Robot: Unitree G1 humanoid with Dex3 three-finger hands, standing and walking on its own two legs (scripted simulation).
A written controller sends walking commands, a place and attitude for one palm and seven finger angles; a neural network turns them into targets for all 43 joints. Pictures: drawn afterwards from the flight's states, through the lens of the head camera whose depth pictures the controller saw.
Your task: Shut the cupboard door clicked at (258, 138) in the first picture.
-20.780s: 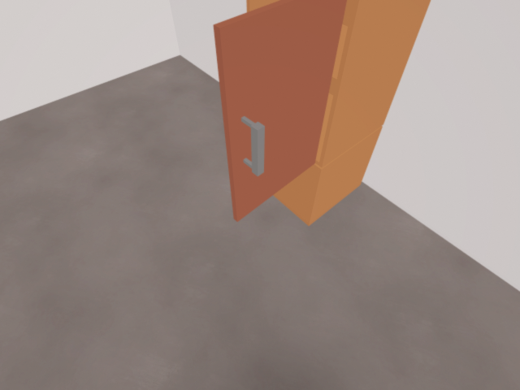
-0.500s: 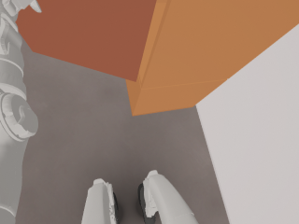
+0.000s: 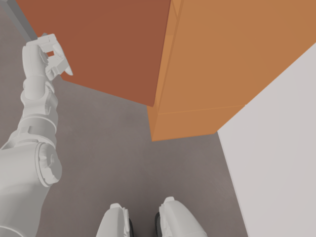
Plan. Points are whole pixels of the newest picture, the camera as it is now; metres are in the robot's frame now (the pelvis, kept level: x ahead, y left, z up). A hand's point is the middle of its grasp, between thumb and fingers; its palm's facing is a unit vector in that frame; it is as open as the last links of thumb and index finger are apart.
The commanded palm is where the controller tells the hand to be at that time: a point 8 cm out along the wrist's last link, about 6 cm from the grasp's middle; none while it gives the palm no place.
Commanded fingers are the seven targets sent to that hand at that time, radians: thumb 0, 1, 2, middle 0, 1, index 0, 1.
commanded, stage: pull the fist back off the door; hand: left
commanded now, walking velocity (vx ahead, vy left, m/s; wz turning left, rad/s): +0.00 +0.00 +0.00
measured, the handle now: (28, 21) +0.66 +0.26 +0.06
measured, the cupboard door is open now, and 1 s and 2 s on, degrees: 65 65 65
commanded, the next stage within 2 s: draw the hand back to the body in 0.22 s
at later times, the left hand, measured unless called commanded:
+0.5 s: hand (62, 66) +0.50 +0.16 +0.08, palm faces +0.12 -0.99 -0.03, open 3.1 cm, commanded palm +0.44 +0.21 +0.09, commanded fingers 0.00 0.90 0.90 -1.30 -1.50 -1.30 -1.50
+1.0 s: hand out of the picture +0.33 +0.21 +0.16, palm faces +0.17 -0.96 -0.20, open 3.1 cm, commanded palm +0.29 +0.26 +0.18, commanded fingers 0.00 0.90 0.90 -0.92 -1.08 -0.92 -1.08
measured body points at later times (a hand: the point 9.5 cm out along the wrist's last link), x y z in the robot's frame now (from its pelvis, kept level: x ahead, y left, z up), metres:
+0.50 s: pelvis +0.01 +0.01 +0.01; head +0.13 +0.01 +0.44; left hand +0.49 +0.21 +0.08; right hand +0.02 -0.24 -0.12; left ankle +0.01 +0.09 -0.64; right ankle +0.01 -0.09 -0.64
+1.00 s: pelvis +0.01 +0.01 +0.08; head +0.02 +0.00 +0.53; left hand +0.31 +0.26 +0.18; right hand +0.19 -0.23 -0.01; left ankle +0.01 +0.09 -0.64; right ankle +0.01 -0.09 -0.64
